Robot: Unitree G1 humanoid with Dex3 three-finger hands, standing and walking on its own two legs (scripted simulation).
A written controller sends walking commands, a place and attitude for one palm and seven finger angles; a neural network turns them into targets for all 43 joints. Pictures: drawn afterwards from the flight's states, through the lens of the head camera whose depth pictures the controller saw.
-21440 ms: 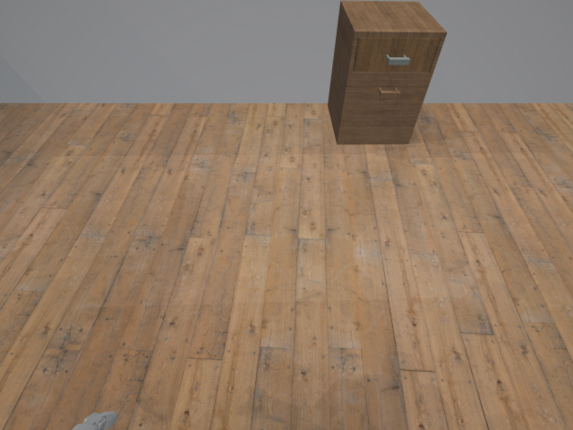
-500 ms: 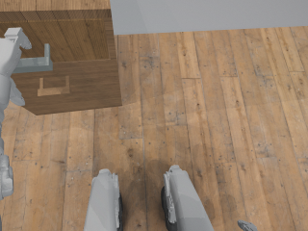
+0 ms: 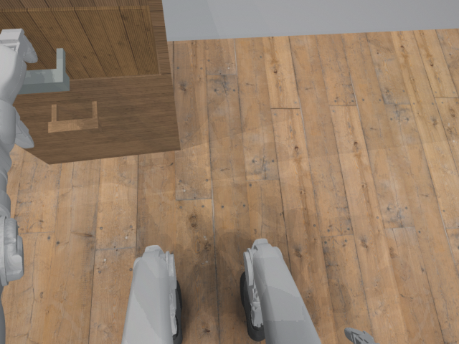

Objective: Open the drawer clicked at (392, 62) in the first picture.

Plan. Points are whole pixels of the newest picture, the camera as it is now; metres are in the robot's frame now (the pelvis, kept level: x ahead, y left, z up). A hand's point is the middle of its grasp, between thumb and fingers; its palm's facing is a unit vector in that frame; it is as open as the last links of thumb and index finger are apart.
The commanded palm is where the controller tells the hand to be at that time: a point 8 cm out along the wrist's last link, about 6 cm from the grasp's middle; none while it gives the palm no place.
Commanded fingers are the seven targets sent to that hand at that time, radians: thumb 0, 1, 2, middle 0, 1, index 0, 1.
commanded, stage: lower the fingers behind the handle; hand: left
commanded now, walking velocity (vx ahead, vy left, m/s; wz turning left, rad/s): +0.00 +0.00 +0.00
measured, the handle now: (33, 69) +0.56 +0.30 -0.02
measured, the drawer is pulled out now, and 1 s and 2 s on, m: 0.00 0.00 0.02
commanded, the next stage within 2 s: close the thumb around the handle in 0.64 s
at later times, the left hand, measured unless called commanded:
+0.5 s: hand (20, 103) +0.51 +0.33 -0.05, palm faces -0.05 +0.03 -1.00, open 13.8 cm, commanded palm +0.52 +0.29 +0.00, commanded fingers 0.00 -0.50 0.30 -0.30 -1.20 -0.30 -1.20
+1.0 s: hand (19, 100) +0.52 +0.33 -0.05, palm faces -0.01 +0.01 -1.00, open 11.9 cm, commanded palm +0.53 +0.29 +0.00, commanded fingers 0.00 0.28 0.64 -0.36 -1.28 -0.36 -1.28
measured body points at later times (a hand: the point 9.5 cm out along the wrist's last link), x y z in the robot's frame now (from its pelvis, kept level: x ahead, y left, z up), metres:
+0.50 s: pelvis -0.01 -0.01 -0.03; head +0.21 +0.02 +0.36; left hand +0.51 +0.32 +0.01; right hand +0.05 -0.27 -0.16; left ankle +0.06 +0.12 -0.52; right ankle +0.06 -0.14 -0.52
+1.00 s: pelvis -0.01 +0.00 -0.03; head +0.22 +0.03 +0.36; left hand +0.52 +0.33 +0.01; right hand +0.05 -0.27 -0.16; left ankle +0.06 +0.12 -0.52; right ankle +0.06 -0.14 -0.52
